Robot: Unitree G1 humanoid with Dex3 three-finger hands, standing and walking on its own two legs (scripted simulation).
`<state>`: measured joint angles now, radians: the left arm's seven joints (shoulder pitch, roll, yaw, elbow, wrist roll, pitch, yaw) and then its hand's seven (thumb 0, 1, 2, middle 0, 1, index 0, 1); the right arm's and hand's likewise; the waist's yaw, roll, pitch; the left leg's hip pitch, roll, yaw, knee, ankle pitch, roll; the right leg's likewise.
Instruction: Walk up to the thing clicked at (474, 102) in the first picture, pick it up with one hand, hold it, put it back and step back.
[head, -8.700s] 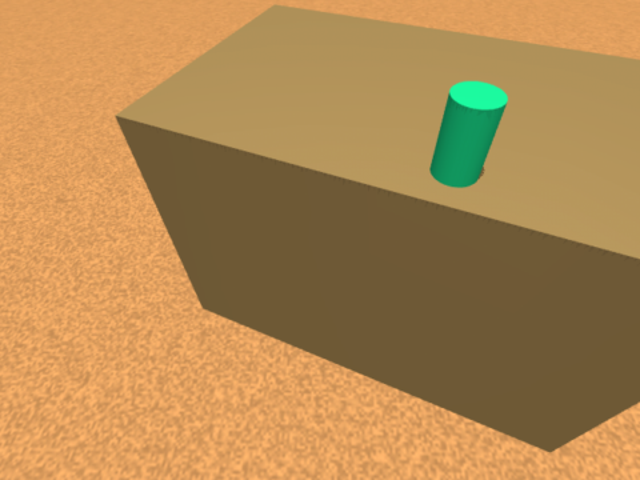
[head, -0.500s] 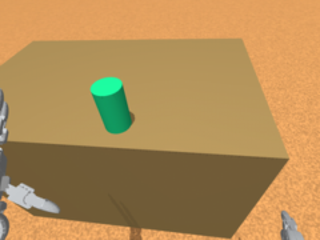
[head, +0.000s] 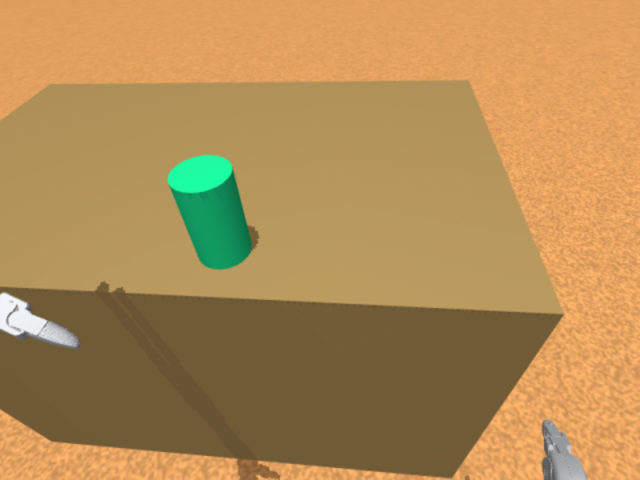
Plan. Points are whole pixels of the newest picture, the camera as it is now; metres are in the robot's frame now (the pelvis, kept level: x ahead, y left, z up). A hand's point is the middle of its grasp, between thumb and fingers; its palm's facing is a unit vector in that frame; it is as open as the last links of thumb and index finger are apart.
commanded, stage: go down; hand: left
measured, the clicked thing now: (213, 214) +0.45 +0.21 +0.10
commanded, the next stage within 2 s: none
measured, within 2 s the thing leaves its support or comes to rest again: neither
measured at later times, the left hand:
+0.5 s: hand (14, 221) +0.31 +0.35 +0.22, palm faces +0.27 -0.94 -0.18, open 17.4 cm
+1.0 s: hand (6, 201) +0.33 +0.38 +0.22, palm faces +0.24 -0.97 -0.11, open 17.7 cm
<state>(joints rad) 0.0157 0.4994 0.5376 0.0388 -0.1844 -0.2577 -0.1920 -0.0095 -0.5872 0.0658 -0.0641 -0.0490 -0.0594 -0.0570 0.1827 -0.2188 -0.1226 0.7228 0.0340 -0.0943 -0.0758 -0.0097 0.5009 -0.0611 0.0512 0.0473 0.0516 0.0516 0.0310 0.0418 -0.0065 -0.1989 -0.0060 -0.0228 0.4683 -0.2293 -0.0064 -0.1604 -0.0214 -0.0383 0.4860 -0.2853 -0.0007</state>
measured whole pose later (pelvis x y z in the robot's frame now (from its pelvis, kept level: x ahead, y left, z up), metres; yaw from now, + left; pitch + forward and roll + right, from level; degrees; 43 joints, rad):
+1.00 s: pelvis +0.00 +0.01 +0.00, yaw -1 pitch +3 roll +0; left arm -0.46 0.73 0.63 0.68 -0.21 0.04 -0.52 -0.01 -0.60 0.06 -0.05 -0.02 -0.04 -0.03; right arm 0.19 -0.24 -0.02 0.79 0.02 -0.20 -0.19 -0.01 0.51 -0.07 0.05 0.05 0.05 0.05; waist 0.01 0.02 -0.08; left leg -0.28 -0.01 -0.01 0.46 -0.22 0.01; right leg -0.24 -0.02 -0.02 0.44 -0.25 0.01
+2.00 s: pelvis +0.02 +0.01 +0.00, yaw -1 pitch +5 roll -1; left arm -0.53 0.81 0.65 0.82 -0.20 0.15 -0.60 -0.01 -0.60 0.05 -0.04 -0.03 -0.04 -0.04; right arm 0.22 -0.24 0.01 0.74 0.02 -0.20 -0.21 -0.01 0.51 -0.06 0.05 0.05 0.05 0.05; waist 0.00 0.02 -0.12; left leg -0.32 0.00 -0.01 0.47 -0.24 0.01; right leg -0.26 -0.02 -0.02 0.43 -0.26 0.01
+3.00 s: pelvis +0.01 +0.01 +0.00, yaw +0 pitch +4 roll +0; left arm -0.51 0.72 0.53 0.79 -0.22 0.15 -0.55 -0.01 -0.60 0.03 -0.05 -0.04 -0.04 -0.05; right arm 0.22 -0.23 0.03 0.72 0.02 -0.23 -0.21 -0.01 0.52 -0.06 0.05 0.05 0.05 0.05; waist 0.01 0.02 -0.11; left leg -0.33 -0.01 -0.01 0.49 -0.23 0.01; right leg -0.28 -0.02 -0.03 0.47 -0.26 0.01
